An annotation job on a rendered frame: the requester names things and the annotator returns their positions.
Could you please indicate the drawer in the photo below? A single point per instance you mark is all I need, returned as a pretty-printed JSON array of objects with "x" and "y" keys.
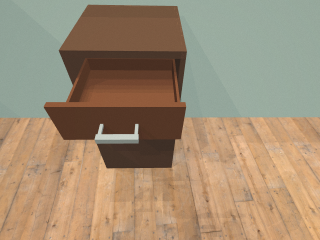
[{"x": 119, "y": 93}]

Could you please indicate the handle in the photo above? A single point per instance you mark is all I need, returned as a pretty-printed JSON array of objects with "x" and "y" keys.
[{"x": 117, "y": 138}]

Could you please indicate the cabinet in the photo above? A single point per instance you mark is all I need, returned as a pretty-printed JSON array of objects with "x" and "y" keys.
[{"x": 129, "y": 32}]

